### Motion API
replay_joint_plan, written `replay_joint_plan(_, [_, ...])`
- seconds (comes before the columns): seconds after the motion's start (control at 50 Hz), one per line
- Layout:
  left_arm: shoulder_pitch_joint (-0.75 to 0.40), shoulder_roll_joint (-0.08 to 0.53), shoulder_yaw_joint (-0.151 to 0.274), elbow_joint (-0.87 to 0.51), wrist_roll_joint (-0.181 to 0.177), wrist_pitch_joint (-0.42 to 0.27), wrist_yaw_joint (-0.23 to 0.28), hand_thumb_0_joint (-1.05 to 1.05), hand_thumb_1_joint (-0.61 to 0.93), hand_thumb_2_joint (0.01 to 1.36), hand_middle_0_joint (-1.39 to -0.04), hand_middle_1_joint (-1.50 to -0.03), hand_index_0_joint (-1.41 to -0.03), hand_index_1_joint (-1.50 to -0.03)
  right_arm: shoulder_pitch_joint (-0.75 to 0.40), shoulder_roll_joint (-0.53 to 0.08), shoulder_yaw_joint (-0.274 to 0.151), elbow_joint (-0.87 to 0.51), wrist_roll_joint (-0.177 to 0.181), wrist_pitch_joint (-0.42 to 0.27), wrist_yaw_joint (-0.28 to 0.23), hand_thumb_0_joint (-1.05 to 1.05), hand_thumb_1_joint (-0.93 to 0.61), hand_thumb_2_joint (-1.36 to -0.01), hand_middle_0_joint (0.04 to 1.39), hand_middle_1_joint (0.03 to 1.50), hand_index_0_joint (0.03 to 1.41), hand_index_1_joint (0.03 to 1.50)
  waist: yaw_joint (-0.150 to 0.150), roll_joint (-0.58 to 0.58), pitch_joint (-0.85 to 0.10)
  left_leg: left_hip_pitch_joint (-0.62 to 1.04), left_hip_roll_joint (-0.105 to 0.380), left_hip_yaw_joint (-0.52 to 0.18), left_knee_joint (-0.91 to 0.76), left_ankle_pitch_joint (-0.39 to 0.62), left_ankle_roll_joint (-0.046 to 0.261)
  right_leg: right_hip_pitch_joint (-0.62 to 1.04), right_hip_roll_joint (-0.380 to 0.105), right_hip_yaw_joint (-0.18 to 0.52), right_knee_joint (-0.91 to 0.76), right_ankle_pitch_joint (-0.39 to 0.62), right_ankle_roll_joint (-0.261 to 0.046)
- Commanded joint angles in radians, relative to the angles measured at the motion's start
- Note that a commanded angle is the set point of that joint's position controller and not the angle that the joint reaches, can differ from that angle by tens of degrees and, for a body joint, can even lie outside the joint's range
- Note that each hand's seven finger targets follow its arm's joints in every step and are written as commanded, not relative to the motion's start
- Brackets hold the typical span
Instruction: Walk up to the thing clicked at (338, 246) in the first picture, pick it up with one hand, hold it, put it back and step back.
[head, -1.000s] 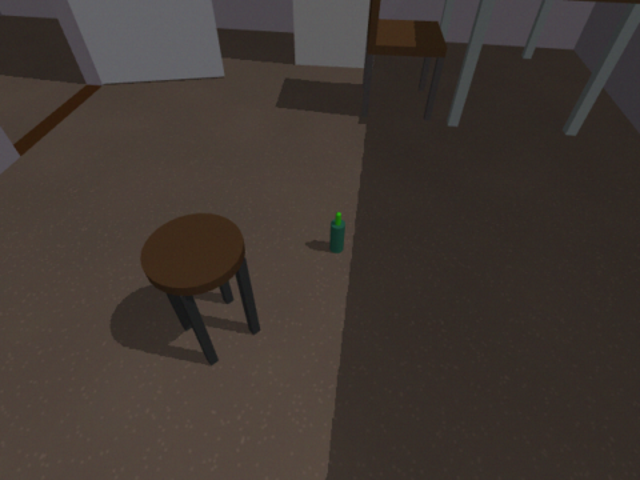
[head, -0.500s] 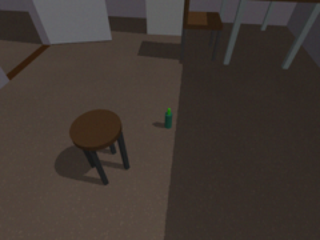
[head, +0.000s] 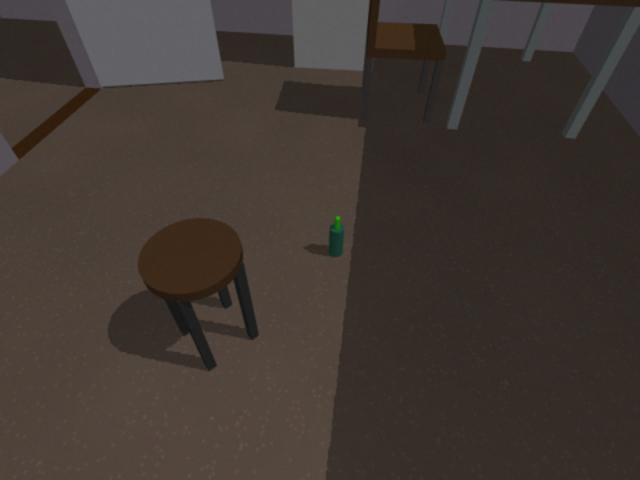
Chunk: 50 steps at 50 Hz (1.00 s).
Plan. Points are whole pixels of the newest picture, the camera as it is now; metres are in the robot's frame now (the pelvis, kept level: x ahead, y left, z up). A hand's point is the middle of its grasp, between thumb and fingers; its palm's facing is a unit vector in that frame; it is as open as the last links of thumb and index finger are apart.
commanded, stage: stand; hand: left
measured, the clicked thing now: (336, 235) +1.17 -0.08 -0.68
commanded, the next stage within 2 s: walk up in 0.12 s
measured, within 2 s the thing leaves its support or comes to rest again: neither
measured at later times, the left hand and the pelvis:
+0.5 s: hand out of the picture +0.17 +0.21 -0.15, palm faces -0.14 -0.89 -0.44, open 7.4 cm; pelvis +0.08 -0.08 -0.03, yaw -8 degrees
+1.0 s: hand (236, 353) +0.38 +0.15 -0.17, palm faces -0.27 -0.89 -0.35, open 7.4 cm; pelvis +0.29 -0.10 -0.02, yaw -13 degrees
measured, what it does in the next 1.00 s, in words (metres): walks ahead: right foot, then left foot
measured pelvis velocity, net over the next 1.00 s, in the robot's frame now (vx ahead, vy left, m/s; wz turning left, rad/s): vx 0.29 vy -0.10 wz -0.23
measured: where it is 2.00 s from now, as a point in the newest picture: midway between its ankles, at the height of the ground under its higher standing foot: (371, 360)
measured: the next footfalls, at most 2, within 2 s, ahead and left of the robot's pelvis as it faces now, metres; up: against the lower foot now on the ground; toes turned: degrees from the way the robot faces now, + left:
right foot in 0.44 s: +0.16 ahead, -0.22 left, +0.00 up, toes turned -11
left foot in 0.88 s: +0.41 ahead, +0.00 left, +0.00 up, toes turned -7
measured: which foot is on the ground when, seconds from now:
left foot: down 0.00-0.46, up 0.48-0.86, down 0.88-1.00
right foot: down 0.00-0.18, up 0.20-0.42, down 0.44-0.90, up 0.92-1.00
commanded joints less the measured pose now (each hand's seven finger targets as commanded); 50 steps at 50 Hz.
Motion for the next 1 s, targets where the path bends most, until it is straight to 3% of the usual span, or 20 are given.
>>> replay_joint_plan(0.0, [-0.040,0.216,0.044,-0.066,-0.004,-0.022,0.015,0.000,0.900,0.900,-0.200,-0.300,-0.200,-0.300,-0.043,-0.207,-0.043,-0.066,0.005,-0.025,-0.018,0.000,-0.900,-0.900,0.200,0.300,0.200,0.300,0.005,-0.017,-0.069,0.016,0.113,-0.089,-0.034,0.148,0.037,0.001,-0.131,0.093,-0.046,0.158,-0.019])
replay_joint_plan(0.08, [-0.046,0.222,0.045,-0.066,-0.005,-0.022,0.017,0.000,0.900,0.900,-0.200,-0.300,-0.200,-0.300,-0.035,-0.200,-0.042,-0.066,0.004,-0.022,-0.017,0.000,-0.900,-0.900,0.200,0.300,0.200,0.300,0.001,-0.023,-0.067,0.011,0.113,-0.091,-0.038,0.138,0.035,0.003,-0.131,0.092,-0.045,0.143,-0.020])
replay_joint_plan(0.1, [0.030,0.300,0.114,-0.138,0.021,-0.022,-0.017,0.000,0.900,0.900,-0.200,-0.300,-0.200,-0.300,0.030,-0.307,-0.109,-0.128,-0.021,-0.047,-0.003,0.000,-0.900,-0.900,0.200,0.300,0.200,0.300,-0.019,-0.042,-0.149,0.097,0.095,-0.078,0.056,-0.349,0.105,-0.088,-0.068,0.122,0.023,-0.319,-0.055])
replay_joint_plan(0.12, [-0.012,0.294,0.115,-0.135,0.029,-0.015,-0.031,0.000,0.900,0.900,-0.200,-0.300,-0.200,-0.300,0.082,-0.322,-0.125,-0.103,-0.026,-0.054,0.000,0.000,-0.900,-0.900,0.200,0.300,0.200,0.300,-0.050,-0.008,-0.070,0.113,0.126,-0.139,0.026,-0.543,0.133,-0.275,-0.065,0.125,0.090,-0.479,-0.065])
replay_joint_plan(0.16, [-0.110,0.242,0.113,-0.190,0.030,-0.003,-0.052,0.000,0.900,0.900,-0.200,-0.300,-0.200,-0.300,0.142,-0.375,-0.157,-0.106,-0.030,-0.059,0.001,0.000,-0.900,-0.900,0.200,0.300,0.200,0.300,-0.110,0.180,0.060,0.129,0.358,-0.397,-0.205,-0.707,0.240,-0.556,-0.008,0.013,0.468,-0.324,-0.028])
replay_joint_plan(0.18, [-0.112,0.257,0.118,-0.219,0.029,-0.006,-0.054,0.000,0.900,0.900,-0.200,-0.300,-0.200,-0.300,0.104,-0.400,-0.167,-0.138,-0.029,-0.071,-0.001,0.000,-0.900,-0.900,0.200,0.300,0.200,0.300,-0.088,0.147,0.122,0.074,0.460,-0.468,-0.239,-0.608,0.284,-0.608,-0.070,0.108,0.569,-0.289,-0.025])
replay_joint_plan(0.24, [-0.033,0.264,0.121,-0.219,0.021,-0.027,-0.073,0.000,0.900,0.900,-0.200,-0.300,-0.200,-0.300,0.065,-0.321,-0.153,-0.178,-0.034,-0.089,0.000,0.000,-0.900,-0.900,0.200,0.300,0.200,0.300,-0.040,0.039,0.053,0.155,0.356,-0.298,-0.181,-0.362,0.249,-0.568,-0.111,0.117,0.524,-0.234,-0.017])
replay_joint_plan(0.32, [0.067,0.243,0.129,-0.226,0.013,-0.017,-0.103,0.000,0.900,0.900,-0.200,-0.300,-0.200,-0.300,-0.034,-0.342,-0.164,-0.238,-0.041,-0.084,0.021,0.000,-0.900,-0.900,0.200,0.300,0.200,0.300,0.018,0.191,0.029,-0.056,0.254,-0.057,-0.137,-0.343,0.176,-0.271,-0.103,0.005,0.358,-0.163,-0.002])
replay_joint_plan(0.4, [0.222,0.264,0.150,-0.173,0.024,-0.030,-0.083,0.000,0.900,0.900,-0.200,-0.300,-0.200,-0.300,-0.023,-0.293,-0.148,-0.256,-0.034,-0.061,0.028,0.000,-0.900,-0.900,0.200,0.300,0.200,0.300,0.079,0.040,-0.019,-0.223,0.152,0.102,0.181,-0.286,0.133,0.042,-0.007,-0.116,0.225,0.004,-0.002])
replay_joint_plan(0.42, [0.337,0.310,0.172,-0.146,0.028,-0.040,-0.067,0.000,0.900,0.900,-0.200,-0.300,-0.200,-0.300,0.015,-0.250,-0.130,-0.258,-0.034,-0.055,0.028,0.000,-0.900,-0.900,0.200,0.300,0.200,0.300,0.129,-0.117,-0.076,-0.331,0.106,0.136,0.432,-0.248,0.114,0.214,0.010,-0.074,0.221,-0.074,-0.021])
replay_joint_plan(0.44, [0.437,0.398,0.202,-0.145,0.033,-0.046,-0.044,0.000,0.900,0.900,-0.200,-0.300,-0.200,-0.300,0.040,-0.162,-0.098,-0.282,-0.026,-0.053,0.030,0.000,-0.900,-0.900,0.200,0.300,0.200,0.300,0.180,-0.392,-0.070,-0.527,0.003,0.141,0.720,-0.435,0.077,0.272,-0.137,0.226,0.053,-0.368,-0.070])
replay_joint_plan(0.46, [0.352,0.452,0.198,-0.202,0.025,-0.054,-0.041,0.000,0.900,0.900,-0.200,-0.300,-0.200,-0.300,0.064,-0.196,-0.100,-0.300,-0.006,-0.044,0.034,0.000,-0.900,-0.900,0.200,0.300,0.200,0.300,0.121,-0.362,-0.047,-0.579,-0.032,0.043,0.840,-0.410,0.041,0.136,-0.358,0.697,-0.202,-0.640,-0.169])
replay_joint_plan(0.48, [0.258,0.473,0.194,-0.235,0.013,-0.053,-0.045,0.000,0.900,0.900,-0.200,-0.300,-0.200,-0.300,0.046,-0.291,-0.125,-0.290,-0.015,-0.041,0.028,0.000,-0.900,-0.900,0.200,0.300,0.200,0.300,0.088,-0.250,0.044,-0.524,0.042,-0.028,0.848,-0.375,0.036,-0.010,-0.411,0.783,-0.220,-0.731,-0.245])
replay_joint_plan(0.56, [0.171,0.351,0.156,-0.264,-0.013,-0.065,-0.033,0.000,0.900,0.900,-0.200,-0.300,-0.200,-0.300,0.144,-0.276,-0.121,-0.229,0.007,-0.043,0.038,0.000,-0.900,-0.900,0.200,0.300,0.200,0.300,0.010,-0.140,0.070,-0.440,0.127,-0.063,0.763,-0.159,0.056,-0.098,-0.249,0.391,-0.127,-0.367,-0.178])
replay_joint_plan(0.78, [0.227,0.344,0.139,-0.324,-0.005,-0.092,-0.035,0.000,0.900,0.900,-0.200,-0.300,-0.200,-0.300,-0.004,-0.233,-0.129,-0.347,-0.020,-0.068,0.067,0.000,-0.900,-0.900,0.200,0.300,0.200,0.300,0.056,-0.098,0.053,-0.349,0.089,0.031,0.300,-0.016,0.014,-0.075,-0.216,0.195,-0.034,-0.018,-0.195])
replay_joint_plan(0.86, [0.236,0.297,0.117,-0.343,-0.009,-0.082,-0.029,0.000,0.900,0.900,-0.200,-0.300,-0.200,-0.300,0.233,-0.273,-0.159,-0.289,-0.024,-0.089,0.048,0.000,-0.900,-0.900,0.200,0.300,0.200,0.300,-0.068,0.046,-0.107,0.088,0.008,0.088,0.141,0.003,0.065,-0.169,-0.105,0.057,0.381,0.262,-0.121])
replay_joint_plan(0.88, [0.286,0.230,0.094,-0.355,-0.021,-0.082,-0.023,0.000,0.900,0.900,-0.200,-0.300,-0.200,-0.300,0.341,-0.345,-0.185,-0.276,-0.040,-0.094,0.037,0.000,-0.900,-0.900,0.200,0.300,0.200,0.300,-0.108,0.219,-0.188,0.268,0.182,-0.161,0.065,-0.158,0.135,-0.342,-0.023,0.002,0.651,0.147,-0.073])
replay_joint_plan(0.9, [0.327,0.183,0.081,-0.350,-0.028,-0.080,-0.017,0.000,0.900,0.900,-0.200,-0.300,-0.200,-0.300,0.343,-0.391,-0.193,-0.301,-0.041,-0.098,0.027,0.000,-0.900,-0.900,0.200,0.300,0.200,0.300,-0.087,0.288,-0.193,0.380,0.397,-0.557,-0.016,-0.219,0.208,-0.574,0.111,0.021,0.783,-0.315,-0.038])
replay_joint_plan(0.92, [0.302,0.307,0.107,-0.334,-0.019,-0.071,-0.001,0.000,0.900,0.900,-0.200,-0.300,-0.200,-0.300,0.321,-0.398,-0.194,-0.307,-0.005,-0.092,0.029,0.000,-0.900,-0.900,0.200,0.300,0.200,0.300,-0.091,0.183,-0.186,0.324,0.464,-0.636,-0.026,-0.272,0.308,-0.586,0.032,0.099,0.879,-0.371,-0.055])
replay_joint_plan(0.98, [0.236,0.289,0.104,-0.319,-0.025,-0.080,-0.011,0.000,0.900,0.900,-0.200,-0.300,-0.200,-0.300,0.232,-0.305,-0.153,-0.339,0.011,-0.089,0.020,0.000,-0.900,-0.900,0.200,0.300,0.200,0.300,-0.048,0.085,-0.016,0.078,0.324,-0.267,-0.016,0.151,0.232,-0.513,-0.030,0.150,0.859,-0.217,-0.049])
